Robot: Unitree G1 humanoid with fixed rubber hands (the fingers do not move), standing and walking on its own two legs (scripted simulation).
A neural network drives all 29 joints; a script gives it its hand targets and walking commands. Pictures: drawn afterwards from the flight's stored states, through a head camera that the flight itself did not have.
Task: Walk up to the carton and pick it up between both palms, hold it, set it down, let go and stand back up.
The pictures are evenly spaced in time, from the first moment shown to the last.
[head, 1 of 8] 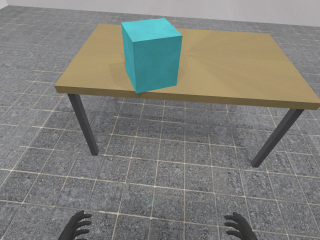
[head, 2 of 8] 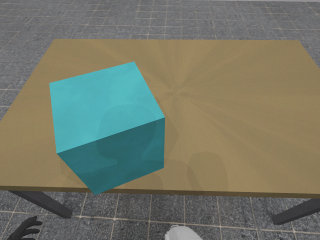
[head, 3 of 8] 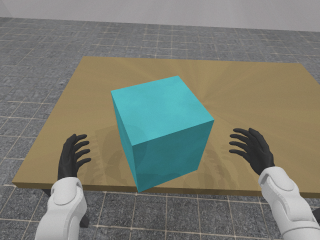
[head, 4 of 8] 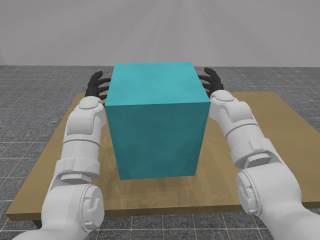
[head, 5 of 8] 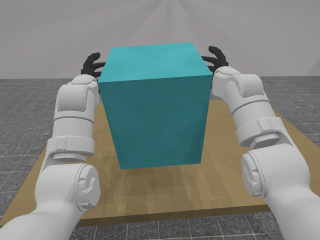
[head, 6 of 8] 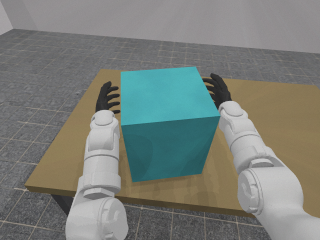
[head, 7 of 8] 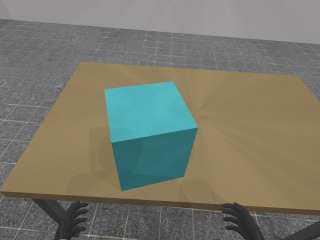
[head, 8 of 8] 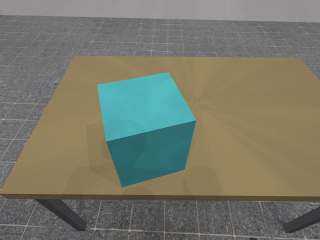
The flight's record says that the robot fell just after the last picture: no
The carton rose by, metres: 0.26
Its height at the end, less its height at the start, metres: +0.00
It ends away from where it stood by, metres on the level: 0.04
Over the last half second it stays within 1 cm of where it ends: yes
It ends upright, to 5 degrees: yes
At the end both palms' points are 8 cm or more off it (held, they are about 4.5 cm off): yes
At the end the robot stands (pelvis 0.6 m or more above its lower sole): yes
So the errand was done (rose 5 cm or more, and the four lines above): yes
